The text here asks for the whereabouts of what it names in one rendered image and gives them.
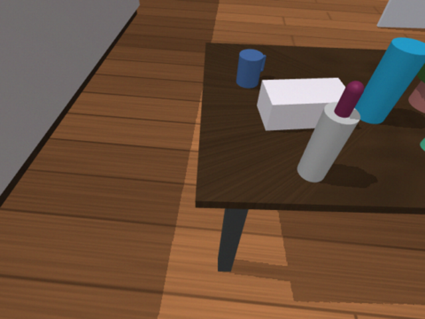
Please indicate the table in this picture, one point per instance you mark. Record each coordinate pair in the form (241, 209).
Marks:
(241, 166)

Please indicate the potted plant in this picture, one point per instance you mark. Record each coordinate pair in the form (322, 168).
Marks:
(417, 98)

